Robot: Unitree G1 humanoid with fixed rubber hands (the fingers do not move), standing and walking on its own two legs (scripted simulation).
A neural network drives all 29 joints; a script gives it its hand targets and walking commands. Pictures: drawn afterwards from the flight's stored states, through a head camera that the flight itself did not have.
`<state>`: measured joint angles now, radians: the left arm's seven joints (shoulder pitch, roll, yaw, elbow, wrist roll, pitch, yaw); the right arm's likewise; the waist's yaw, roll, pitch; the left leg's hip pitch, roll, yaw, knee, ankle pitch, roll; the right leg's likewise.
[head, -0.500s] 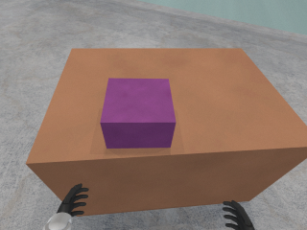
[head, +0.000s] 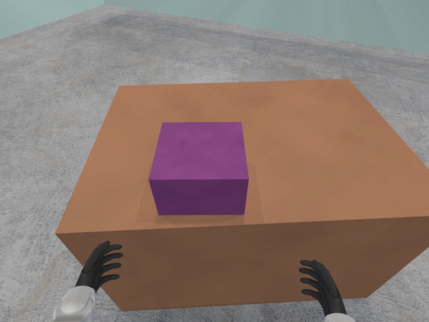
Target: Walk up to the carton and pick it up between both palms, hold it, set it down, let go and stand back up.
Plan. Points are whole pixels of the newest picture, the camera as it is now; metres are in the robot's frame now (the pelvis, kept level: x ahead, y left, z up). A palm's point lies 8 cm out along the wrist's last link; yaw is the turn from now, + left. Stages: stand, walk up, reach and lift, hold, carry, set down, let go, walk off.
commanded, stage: reach and lift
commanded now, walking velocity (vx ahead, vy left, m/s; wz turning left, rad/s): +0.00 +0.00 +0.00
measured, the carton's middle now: (201, 166) +0.54 +0.03 -0.04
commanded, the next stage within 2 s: none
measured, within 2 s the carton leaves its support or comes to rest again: neither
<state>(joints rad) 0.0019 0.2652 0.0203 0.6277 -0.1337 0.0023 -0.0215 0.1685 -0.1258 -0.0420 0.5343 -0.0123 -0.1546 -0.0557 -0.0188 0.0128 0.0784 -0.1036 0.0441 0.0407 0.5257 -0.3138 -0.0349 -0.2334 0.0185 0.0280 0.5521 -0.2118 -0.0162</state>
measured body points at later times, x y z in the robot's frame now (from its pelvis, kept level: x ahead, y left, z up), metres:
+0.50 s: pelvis +0.04 +0.03 +0.01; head +0.03 +0.03 +0.46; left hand +0.25 +0.27 -0.01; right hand +0.27 -0.18 -0.02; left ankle -0.01 +0.14 -0.73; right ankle +0.06 -0.11 -0.73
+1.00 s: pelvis +0.04 +0.03 +0.01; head +0.03 +0.04 +0.46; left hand +0.34 +0.25 +0.03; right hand +0.33 -0.19 +0.02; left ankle -0.01 +0.14 -0.73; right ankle +0.06 -0.11 -0.73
